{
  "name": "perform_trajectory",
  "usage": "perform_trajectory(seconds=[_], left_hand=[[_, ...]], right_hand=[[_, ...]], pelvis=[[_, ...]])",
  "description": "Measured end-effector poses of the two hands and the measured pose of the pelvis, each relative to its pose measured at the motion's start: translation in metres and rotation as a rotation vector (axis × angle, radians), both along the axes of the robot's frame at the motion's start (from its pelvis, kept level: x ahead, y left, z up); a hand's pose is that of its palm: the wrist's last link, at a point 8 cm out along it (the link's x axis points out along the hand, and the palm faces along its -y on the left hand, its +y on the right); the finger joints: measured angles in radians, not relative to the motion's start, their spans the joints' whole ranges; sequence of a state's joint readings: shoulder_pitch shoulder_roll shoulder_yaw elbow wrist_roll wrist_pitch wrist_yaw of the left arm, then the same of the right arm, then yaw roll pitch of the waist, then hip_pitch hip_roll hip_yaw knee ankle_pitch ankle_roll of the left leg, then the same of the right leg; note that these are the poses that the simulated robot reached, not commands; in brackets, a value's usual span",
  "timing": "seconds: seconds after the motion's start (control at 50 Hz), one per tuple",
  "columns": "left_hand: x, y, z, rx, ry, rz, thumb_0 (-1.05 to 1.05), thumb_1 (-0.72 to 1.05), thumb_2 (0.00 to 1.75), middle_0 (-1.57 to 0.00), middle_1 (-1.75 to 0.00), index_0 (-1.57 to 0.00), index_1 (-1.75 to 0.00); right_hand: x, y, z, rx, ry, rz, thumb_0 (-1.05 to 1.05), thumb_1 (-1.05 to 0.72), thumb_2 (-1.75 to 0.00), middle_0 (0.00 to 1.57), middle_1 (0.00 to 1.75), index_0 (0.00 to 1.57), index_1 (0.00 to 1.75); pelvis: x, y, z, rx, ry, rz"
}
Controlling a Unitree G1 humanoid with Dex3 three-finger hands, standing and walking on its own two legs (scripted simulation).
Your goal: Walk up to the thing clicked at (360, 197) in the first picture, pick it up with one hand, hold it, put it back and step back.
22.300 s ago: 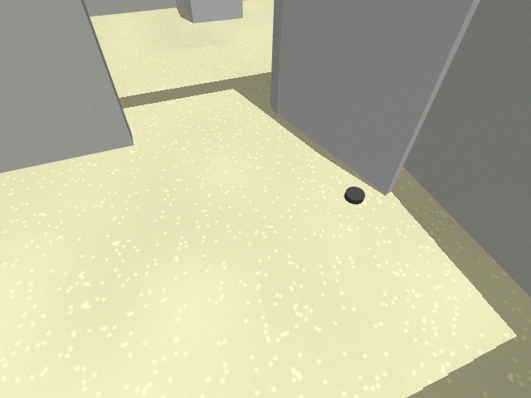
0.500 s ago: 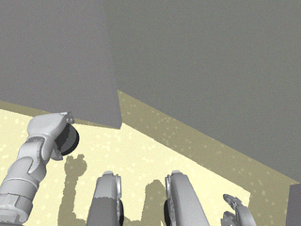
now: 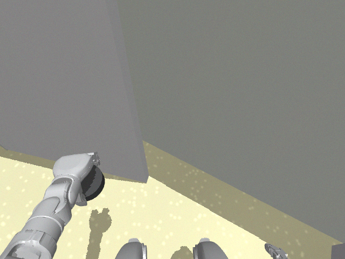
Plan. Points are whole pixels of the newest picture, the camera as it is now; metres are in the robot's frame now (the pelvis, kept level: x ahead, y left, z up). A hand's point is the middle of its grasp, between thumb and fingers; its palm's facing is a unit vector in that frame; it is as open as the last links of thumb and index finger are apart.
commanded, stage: lift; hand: left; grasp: from above
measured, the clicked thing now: (85, 182) +0.35 +0.23 -0.10
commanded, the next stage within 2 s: hold in 0.20 s
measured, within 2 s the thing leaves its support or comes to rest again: neither
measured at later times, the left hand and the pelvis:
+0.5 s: hand (76, 168) +0.34 +0.22 -0.01, palm faces -0.43 -0.06 -0.90, open 11.8 cm; pelvis +0.03 +0.00 +0.05, yaw +0 degrees
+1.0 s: hand (72, 165) +0.34 +0.22 +0.02, palm faces -0.44 -0.05 -0.90, open 11.8 cm; pelvis +0.03 +0.00 +0.06, yaw -1 degrees
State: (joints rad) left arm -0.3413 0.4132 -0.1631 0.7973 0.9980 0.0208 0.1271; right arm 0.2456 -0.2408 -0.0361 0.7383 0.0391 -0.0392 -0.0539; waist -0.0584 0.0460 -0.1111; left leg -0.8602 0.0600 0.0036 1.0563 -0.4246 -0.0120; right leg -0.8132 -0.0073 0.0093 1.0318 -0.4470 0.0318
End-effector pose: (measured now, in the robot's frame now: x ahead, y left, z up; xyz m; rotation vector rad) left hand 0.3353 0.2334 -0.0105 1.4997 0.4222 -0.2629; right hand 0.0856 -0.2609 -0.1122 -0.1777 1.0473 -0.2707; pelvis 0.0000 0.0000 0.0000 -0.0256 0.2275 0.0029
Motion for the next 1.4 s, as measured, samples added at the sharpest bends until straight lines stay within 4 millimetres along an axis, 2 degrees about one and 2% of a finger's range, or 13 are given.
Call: perform_trajectory(seconds=[0.22,0.56,0.84,1.08,1.4], left_hand=[[0.005,-0.005,0.027,-0.017,0.03,0.015,0.0,-0.17,0.55,-0.51,-0.7,-0.52,-0.66],[0.014,-0.007,0.064,-0.007,0.013,-0.014,0.0,-0.19,0.59,-0.49,-0.71,-0.51,-0.68],[0.01,-0.007,0.077,-0.004,0.021,-0.042,0.0,-0.19,0.62,-0.48,-0.73,-0.49,-0.69],[0.005,-0.012,0.09,-0.007,0.015,-0.043,0.0,-0.21,0.67,-0.46,-0.75,-0.47,-0.72],[-0.011,-0.02,0.098,-0.016,0.018,-0.053,0.0,-0.21,0.68,-0.44,-0.78,-0.46,-0.75]], right_hand=[[0.005,-0.003,0.028,0.009,0.006,-0.016,0.01,-0.9,-0.9,0.2,0.3,0.21,0.3],[0.037,0.0,0.052,0.023,-0.048,-0.005,0.01,-0.9,-0.9,0.2,0.29,0.21,0.3],[0.053,0.006,0.06,0.042,-0.076,0.013,0.01,-0.89,-0.9,0.2,0.29,0.21,0.3],[0.057,0.006,0.065,0.055,-0.091,0.018,0.01,-0.9,-0.9,0.2,0.29,0.21,0.3],[0.062,0.002,0.072,0.06,-0.122,0.032,0.01,-0.9,-0.9,0.2,0.29,0.2,0.3]], pelvis=[[0.016,0.0,0.029,0.011,-0.052,-0.005],[0.029,0.002,0.05,0.019,-0.112,-0.012],[0.032,0.004,0.057,0.022,-0.144,-0.017],[0.03,0.001,0.062,0.025,-0.171,-0.018],[0.023,-0.004,0.066,0.03,-0.201,-0.019]])
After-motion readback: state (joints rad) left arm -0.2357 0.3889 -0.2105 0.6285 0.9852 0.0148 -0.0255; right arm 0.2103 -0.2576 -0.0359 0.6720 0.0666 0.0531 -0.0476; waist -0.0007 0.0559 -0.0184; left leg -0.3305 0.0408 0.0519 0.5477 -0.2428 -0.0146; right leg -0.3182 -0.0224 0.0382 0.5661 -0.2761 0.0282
